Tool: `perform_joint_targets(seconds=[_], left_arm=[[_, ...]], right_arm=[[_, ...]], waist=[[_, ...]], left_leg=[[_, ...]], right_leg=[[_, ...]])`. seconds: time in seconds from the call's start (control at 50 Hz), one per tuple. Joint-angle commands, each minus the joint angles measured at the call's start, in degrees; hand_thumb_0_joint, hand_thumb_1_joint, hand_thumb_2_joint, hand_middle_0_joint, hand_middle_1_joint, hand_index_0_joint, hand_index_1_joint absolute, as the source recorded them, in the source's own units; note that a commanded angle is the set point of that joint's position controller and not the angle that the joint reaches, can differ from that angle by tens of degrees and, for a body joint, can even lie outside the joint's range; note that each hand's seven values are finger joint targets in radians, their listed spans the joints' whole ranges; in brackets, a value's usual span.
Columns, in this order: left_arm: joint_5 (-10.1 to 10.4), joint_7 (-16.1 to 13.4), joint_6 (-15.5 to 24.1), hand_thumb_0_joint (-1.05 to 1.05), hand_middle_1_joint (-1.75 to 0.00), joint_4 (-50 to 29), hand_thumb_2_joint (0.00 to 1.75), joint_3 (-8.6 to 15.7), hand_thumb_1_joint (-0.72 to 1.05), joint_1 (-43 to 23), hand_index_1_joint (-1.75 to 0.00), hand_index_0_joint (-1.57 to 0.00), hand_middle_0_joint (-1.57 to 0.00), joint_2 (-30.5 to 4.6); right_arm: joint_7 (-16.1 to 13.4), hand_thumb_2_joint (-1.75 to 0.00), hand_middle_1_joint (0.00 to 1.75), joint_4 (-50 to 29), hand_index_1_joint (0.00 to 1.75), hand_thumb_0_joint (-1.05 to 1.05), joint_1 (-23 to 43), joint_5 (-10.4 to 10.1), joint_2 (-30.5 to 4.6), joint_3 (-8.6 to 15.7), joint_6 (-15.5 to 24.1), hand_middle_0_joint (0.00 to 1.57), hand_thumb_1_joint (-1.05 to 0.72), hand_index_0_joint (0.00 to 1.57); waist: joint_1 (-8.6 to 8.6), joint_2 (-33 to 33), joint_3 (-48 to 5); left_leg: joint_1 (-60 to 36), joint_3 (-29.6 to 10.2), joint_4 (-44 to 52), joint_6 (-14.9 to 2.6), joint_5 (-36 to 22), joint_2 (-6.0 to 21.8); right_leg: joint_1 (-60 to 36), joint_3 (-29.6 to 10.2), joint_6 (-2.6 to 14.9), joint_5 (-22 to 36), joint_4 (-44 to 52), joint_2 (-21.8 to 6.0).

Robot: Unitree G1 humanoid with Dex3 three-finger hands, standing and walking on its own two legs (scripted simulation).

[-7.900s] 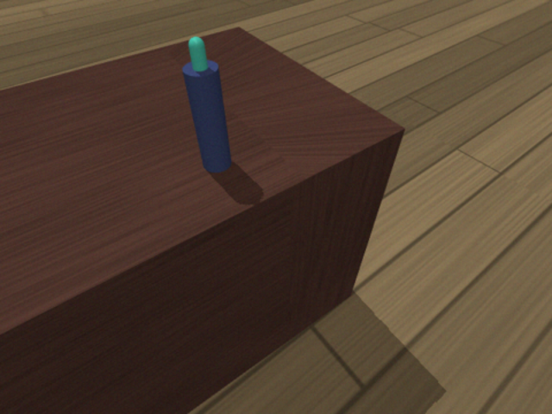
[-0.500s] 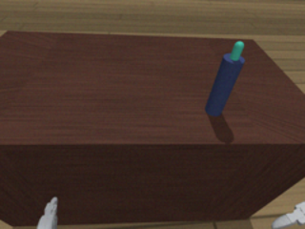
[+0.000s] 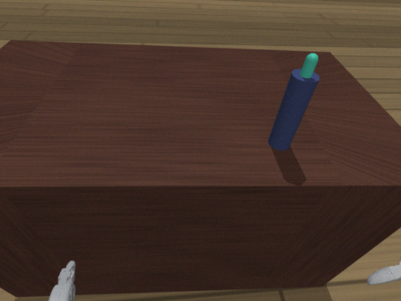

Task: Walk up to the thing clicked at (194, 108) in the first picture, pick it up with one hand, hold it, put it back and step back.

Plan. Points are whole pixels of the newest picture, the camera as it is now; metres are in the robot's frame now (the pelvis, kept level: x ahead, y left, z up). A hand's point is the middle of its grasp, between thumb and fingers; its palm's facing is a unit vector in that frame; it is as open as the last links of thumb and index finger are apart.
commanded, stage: rise first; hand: right
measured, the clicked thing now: (293, 105) +0.50 -0.22 +0.15
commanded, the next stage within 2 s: go down in 0.14 s
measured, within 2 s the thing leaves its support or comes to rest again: neither
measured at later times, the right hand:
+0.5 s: hand out of the picture +0.20 -0.28 +0.19, palm faces +0.47 +0.77 -0.43, open 17.4 cm
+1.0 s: hand out of the picture +0.29 -0.34 +0.19, palm faces +0.29 +0.92 -0.26, open 17.5 cm
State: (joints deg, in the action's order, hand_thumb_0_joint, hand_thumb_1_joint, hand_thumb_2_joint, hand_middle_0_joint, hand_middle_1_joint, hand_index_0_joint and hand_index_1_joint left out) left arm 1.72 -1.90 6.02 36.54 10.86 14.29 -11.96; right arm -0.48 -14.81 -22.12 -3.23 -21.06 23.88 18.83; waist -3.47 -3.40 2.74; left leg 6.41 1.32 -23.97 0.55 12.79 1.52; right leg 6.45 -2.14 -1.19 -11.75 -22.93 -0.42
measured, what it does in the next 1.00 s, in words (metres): stands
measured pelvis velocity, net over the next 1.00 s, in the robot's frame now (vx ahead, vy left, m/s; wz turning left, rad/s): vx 0.00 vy -0.01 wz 0.00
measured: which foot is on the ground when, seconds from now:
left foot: down 0.00-1.00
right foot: down 0.00-1.00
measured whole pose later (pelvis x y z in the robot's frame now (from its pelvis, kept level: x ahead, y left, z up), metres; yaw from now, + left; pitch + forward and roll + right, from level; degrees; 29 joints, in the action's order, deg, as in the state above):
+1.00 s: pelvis +0.00 -0.01 +0.00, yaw +0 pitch -2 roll +0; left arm 1.5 -8.6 8.5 40.4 3.3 11.6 -12.2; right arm 20.8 19.1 8.5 -12.4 -32.9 33.0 8.1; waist -1.0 -1.3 -1.3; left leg 10.5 1.0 -25.1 1.1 13.0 1.7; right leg 11.1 -1.9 -0.7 -12.7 -25.3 -0.2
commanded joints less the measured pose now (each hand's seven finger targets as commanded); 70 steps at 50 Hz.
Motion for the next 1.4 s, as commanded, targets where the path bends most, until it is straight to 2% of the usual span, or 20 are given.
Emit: perform_joint_targets(seconds=[0.0,0.04,0.1,0.14,0.2,0.24,0.26,0.32,0.42,0.48,0.6,0.66,0.76,0.86,0.98,1.08,1.16,1.2,1.24,1.38], left_arm=[[-0.02,-0.09,3.09,0.0,-0.04,-8.01,0.06,0.75,-0.57,-5.1,-0.05,-0.05,-0.05,-6.24],[-0.08,-0.37,3.17,0.0,-0.05,-7.78,0.07,2.99,-0.56,-5.71,-0.05,-0.05,-0.05,-8.26],[-0.02,-0.01,3.43,0.0,-0.05,-8.34,0.06,0.56,-0.55,-6.25,-0.05,-0.05,-0.05,-5.88],[-0.07,-0.42,3.4,0.0,-0.05,-7.87,0.07,3.22,-0.56,-4.85,-0.06,-0.05,-0.05,-8.53],[-0.13,-0.36,3.63,0.0,-0.05,-7.64,0.07,3.07,-0.56,-4.75,-0.05,-0.05,-0.05,-8.4],[0.05,0.11,3.63,0.0,-0.05,-8.17,0.0,0.48,-0.49,-5.3,-0.03,-0.07,-0.05,-5.88],[-1.45,0.32,3.88,0.0,-0.04,-8.21,0.03,-0.06,-0.53,-8.19,-0.04,-0.05,-0.05,-4.16],[-1.62,-0.7,3.82,0.0,-0.04,-8.22,0.04,4.58,-0.54,-8.17,-0.04,-0.05,-0.05,-10.01],[-1.57,-1.62,3.64,0.0,-0.04,-7.1,0.03,3.88,-0.54,-10.31,-0.04,-0.05,-0.05,-8.8],[-1.32,-1.67,3.24,0.0,-0.04,-4.23,0.04,-0.12,-0.54,-8.09,-0.04,-0.05,-0.05,-4.23],[-1.13,-2.91,3.07,0.0,-0.04,-4.0,0.04,-0.38,-0.54,-8.83,-0.04,-0.05,-0.05,-6.35],[-1.29,-4.36,3.82,0.0,-0.04,-7.81,0.03,2.32,-0.54,-11.43,-0.04,-0.05,-0.05,-11.15],[-0.54,-6.06,3.94,0.0,-0.04,-6.16,0.04,-3.44,-0.55,-9.07,-0.04,-0.04,-0.05,-6.27],[-0.37,-6.88,4.74,0.0,-0.04,-5.03,0.04,-5.62,-0.54,-9.08,-0.04,-0.05,-0.05,-7.16],[-0.59,-8.27,6.55,0.0,-0.04,-6.2,0.05,-4.33,-0.56,-9.1,-0.05,-0.05,-0.05,-11.13],[-0.54,-8.41,7.54,0.0,-0.04,-3.77,0.05,-8.9,-0.56,-8.34,-0.05,-0.04,-0.05,-8.02],[-0.95,-9.23,8.57,0.0,-0.05,-5.49,0.05,-7.54,-0.57,-7.97,-0.05,-0.04,-0.05,-10.93],[-0.87,-9.46,8.93,0.0,-0.05,-6.52,0.06,-9.53,-0.57,-8.48,-0.05,-0.04,-0.05,-9.84],[-1.0,-10.07,9.36,0.0,-0.04,-6.67,0.06,-7.91,-0.57,-7.15,-0.05,-0.04,-0.05,-11.93],[-1.15,-10.46,9.91,0.0,-0.05,-4.95,0.07,-11.0,-0.58,-4.89,-0.06,-0.04,-0.05,-9.34]], right_arm=[[-1.17,-0.04,0.06,-12.41,0.06,0.0,6.12,-0.67,-12.36,7.3,3.65,0.04,0.59,0.05],[-1.27,-0.04,0.06,-11.68,0.06,0.0,6.12,-0.81,-13.0,8.27,3.59,0.04,0.59,0.05],[-1.15,-0.04,0.06,-13.17,0.06,0.0,6.77,-0.82,-13.23,8.56,4.09,0.04,0.59,0.05],[-1.3,-0.04,0.06,-11.63,0.06,0.0,6.15,-0.89,-14.02,9.48,3.98,0.04,0.59,0.05],[-1.23,-0.05,0.06,-11.94,0.06,0.0,5.42,-0.95,-13.69,9.54,4.14,0.04,0.58,0.05],[-1.11,-0.04,0.05,-12.25,0.06,0.0,4.85,-0.92,-12.69,8.83,4.24,0.05,0.49,0.05],[-0.63,-0.03,0.05,-11.16,0.05,0.0,3.76,0.64,-8.28,7.39,6.29,0.05,0.5,0.05],[-0.44,-0.03,0.05,-9.6,0.05,0.0,7.57,-0.09,-13.85,12.09,7.75,0.05,0.53,0.05],[1.39,-0.03,0.05,-5.53,0.05,0.0,10.89,-0.93,-14.63,11.79,6.9,0.05,0.53,0.05],[3.2,-0.03,0.05,-5.7,0.05,0.0,13.99,-1.48,-15.21,11.35,6.24,0.05,0.51,0.05],[6.82,-0.04,0.05,0.07,0.05,0.0,19.66,-4.4,-18.86,13.75,3.13,0.04,0.53,0.05],[8.57,-0.04,0.05,2.74,0.05,0.0,25.44,-5.77,-21.5,14.96,1.91,0.04,0.52,0.05],[13.13,-0.03,0.04,11.58,0.04,0.0,32.73,-7.46,-24.58,14.03,-1.64,0.05,0.52,0.05],[18.75,-0.03,0.05,17.18,0.05,0.0,42.18,-9.9,-27.83,13.41,-5.86,0.04,0.56,0.05],[23.22,-0.04,0.05,27.34,0.05,0.0,52.48,-11.13,-35.48,16.33,-8.82,0.04,0.56,0.04],[26.82,-0.04,0.05,35.91,0.05,0.0,57.3,-11.37,-36.98,14.45,-11.37,0.03,0.6,0.04],[28.84,-0.04,0.05,39.25,0.05,0.0,62.38,-11.65,-40.3,14.87,-12.61,0.04,0.59,0.04],[29.85,-0.04,0.05,41.59,0.05,0.0,64.25,-11.86,-41.89,15.54,-13.11,0.03,0.6,0.04],[30.47,-0.04,0.05,43.13,0.05,0.0,66.62,-12.18,-42.96,15.59,-13.6,0.03,0.6,0.04],[32.0,-0.04,0.05,48.95,0.05,0.0,70.76,-11.43,-45.94,14.8,-15.57,0.04,0.57,0.05]], waist=[[-0.46,0.27,-2.21],[0.04,0.79,-2.01],[-0.8,-0.14,-2.5],[-0.02,0.93,-3.31],[-0.42,0.76,-3.62],[-0.82,0.73,-2.86],[0.55,6.25,-5.5],[0.85,3.73,-6.85],[1.43,2.02,-3.19],[1.4,-0.32,-2.94],[1.58,-1.31,-7.46],[2.35,1.39,-10.0],[1.97,0.39,-9.99],[2.85,-2.23,-10.39],[3.47,-0.78,-14.41],[2.17,-3.3,-12.99],[3.35,-3.25,-15.13],[2.8,-2.43,-16.71],[3.54,-3.02,-17.8],[3.93,-5.54,-17.21]], left_leg=[[0.44,2.26,4.93,-1.08,-2.94,-1.2],[1.08,2.09,5.46,-1.01,-1.24,-1.02],[0.76,1.94,5.45,-1.07,-0.79,-0.99],[0.55,2.01,5.39,-0.93,-2.07,-0.97],[-0.09,2.09,4.85,-0.96,-3.84,-1.06],[0.1,2.24,4.75,-0.97,-3.51,-1.08],[1.39,1.98,3.38,0.0,-5.12,-1.8],[1.71,1.65,3.26,-0.11,-5.35,-1.51],[3.94,0.84,4.82,0.0,-1.79,-0.83],[3.76,1.03,4.31,-0.07,-2.2,-1.3],[2.29,1.22,2.93,-0.05,-8.19,-1.39],[1.81,1.47,2.84,0.05,-8.69,-1.42],[1.87,1.53,2.64,-0.04,-9.67,-1.22],[3.67,1.51,2.46,-0.59,-7.94,-1.51],[3.78,0.86,2.02,-0.45,-9.66,-1.17],[4.95,1.13,1.44,-1.14,-7.2,-1.7],[5.41,0.95,1.33,-1.17,-6.72,-1.86],[5.26,0.75,1.32,-1.07,-7.03,-1.71],[5.67,0.91,0.86,-1.28,-7.87,-1.97],[7.53,0.53,0.19,-1.39,-8.45,-1.89]], right_leg=[[1.53,3.13,1.88,4.44,4.43,1.54],[1.32,3.32,1.96,2.99,4.47,1.68],[1.7,3.39,1.9,2.73,4.37,1.8],[1.03,3.29,2.05,3.78,4.24,1.77],[0.67,3.23,1.97,5.31,4.01,1.61],[1.43,3.27,1.86,5.37,3.97,1.64],[0.19,2.54,2.08,5.92,2.39,1.6],[-0.17,2.26,2.04,5.53,2.68,1.91],[1.33,2.76,2.09,1.83,2.71,2.54],[2.39,2.7,2.06,1.35,3.07,2.28],[1.18,2.2,1.77,6.31,2.13,1.97],[-0.13,1.72,1.93,6.66,1.85,1.74],[0.28,1.48,2.05,7.78,1.78,1.7],[1.51,1.27,1.79,5.88,2.44,1.29],[0.76,1.43,2.16,7.15,0.74,1.57],[3.62,1.15,1.75,5.87,0.92,0.89],[4.1,1.17,1.87,4.83,0.35,0.92],[4.03,1.18,2.1,5.06,-0.2,1.01],[3.52,1.03,1.9,6.16,-0.54,0.73],[5.33,1.46,1.83,6.62,-1.94,0.89]])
